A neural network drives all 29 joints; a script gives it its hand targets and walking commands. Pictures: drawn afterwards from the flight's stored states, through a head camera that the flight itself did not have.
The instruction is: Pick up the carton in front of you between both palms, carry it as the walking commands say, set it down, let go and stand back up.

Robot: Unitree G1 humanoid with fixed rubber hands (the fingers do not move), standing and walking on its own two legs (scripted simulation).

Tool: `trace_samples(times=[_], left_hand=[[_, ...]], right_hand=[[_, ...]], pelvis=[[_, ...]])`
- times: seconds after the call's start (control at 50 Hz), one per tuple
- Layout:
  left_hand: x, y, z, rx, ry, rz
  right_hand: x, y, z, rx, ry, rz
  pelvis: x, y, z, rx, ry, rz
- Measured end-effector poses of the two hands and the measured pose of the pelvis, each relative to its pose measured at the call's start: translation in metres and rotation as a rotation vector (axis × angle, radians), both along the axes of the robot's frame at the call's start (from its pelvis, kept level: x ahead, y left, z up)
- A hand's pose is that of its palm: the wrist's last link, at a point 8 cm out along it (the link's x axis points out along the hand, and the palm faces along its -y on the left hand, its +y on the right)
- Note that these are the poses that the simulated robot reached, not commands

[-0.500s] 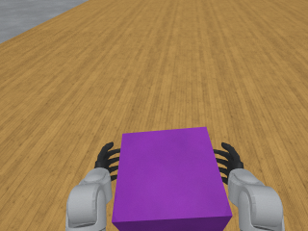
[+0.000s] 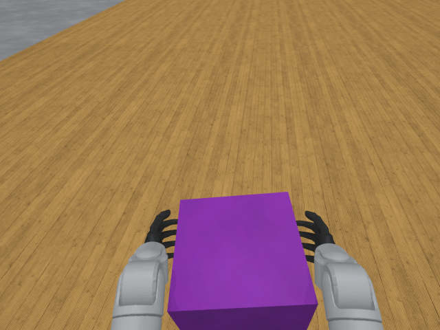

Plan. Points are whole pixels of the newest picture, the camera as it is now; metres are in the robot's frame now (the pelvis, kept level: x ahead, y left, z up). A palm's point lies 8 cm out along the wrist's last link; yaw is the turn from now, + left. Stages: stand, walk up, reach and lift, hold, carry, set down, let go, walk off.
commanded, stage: carry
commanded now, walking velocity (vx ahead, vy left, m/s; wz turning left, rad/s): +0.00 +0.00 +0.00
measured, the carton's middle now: (240, 274) +0.27 +0.00 -0.04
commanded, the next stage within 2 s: hold in 0.52 s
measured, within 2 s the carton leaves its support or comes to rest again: neither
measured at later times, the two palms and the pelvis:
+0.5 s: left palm (156, 255) +0.26 +0.15 +0.04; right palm (323, 257) +0.26 -0.15 +0.04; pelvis -0.02 +0.00 +0.00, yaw +0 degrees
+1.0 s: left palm (168, 256) +0.28 +0.13 +0.01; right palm (327, 265) +0.26 -0.16 +0.01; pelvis -0.08 +0.01 -0.01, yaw -7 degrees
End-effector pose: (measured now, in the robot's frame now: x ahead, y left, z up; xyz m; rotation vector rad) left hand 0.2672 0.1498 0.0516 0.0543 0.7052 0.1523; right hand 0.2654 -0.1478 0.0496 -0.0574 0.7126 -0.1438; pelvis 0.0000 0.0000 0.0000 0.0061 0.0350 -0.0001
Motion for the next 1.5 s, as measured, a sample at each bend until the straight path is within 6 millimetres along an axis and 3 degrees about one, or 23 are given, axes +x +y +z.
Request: trace_samples(times=[0.2,0.42,0.62,0.78,0.96,1.08,1.3,1.36,1.5], left_hand=[[0.003,0.000,-0.018,0.008,-0.017,-0.012],[0.001,-0.001,-0.011,-0.004,-0.065,-0.004],[-0.015,-0.003,-0.010,-0.002,-0.041,-0.022],[-0.014,-0.017,-0.009,-0.007,-0.035,-0.077],[0.006,-0.016,-0.028,-0.052,-0.020,-0.027],[0.017,-0.014,-0.071,-0.037,0.000,-0.016],[0.025,-0.013,-0.199,-0.033,-0.026,0.032],[0.032,-0.014,-0.220,-0.050,-0.057,0.057],[0.045,-0.012,-0.250,-0.069,-0.067,0.107]], right_hand=[[0.003,0.000,-0.019,-0.019,-0.016,0.021],[0.001,-0.001,-0.011,-0.005,-0.063,0.010],[-0.015,-0.004,-0.012,-0.012,-0.034,0.018],[-0.033,-0.016,-0.011,-0.008,-0.028,-0.048],[-0.011,-0.013,-0.027,0.011,-0.014,-0.064],[0.007,-0.012,-0.069,-0.016,0.012,-0.025],[0.029,-0.011,-0.202,-0.010,-0.013,0.031],[0.041,-0.012,-0.223,0.011,-0.043,0.032],[0.066,-0.011,-0.252,0.041,-0.051,0.045]], pelvis=[[-0.016,-0.001,0.001,-0.003,-0.002,0.001],[-0.021,-0.001,0.000,-0.003,0.002,0.001],[-0.026,-0.003,0.008,0.003,-0.084,-0.025],[-0.045,0.002,0.008,-0.009,-0.139,-0.080],[-0.075,0.012,-0.006,-0.010,-0.124,-0.117],[-0.091,0.019,-0.021,-0.003,-0.002,-0.122],[-0.108,0.026,-0.073,0.019,0.349,-0.122],[-0.106,0.024,-0.093,0.028,0.443,-0.123],[-0.099,0.018,-0.131,0.048,0.588,-0.121]])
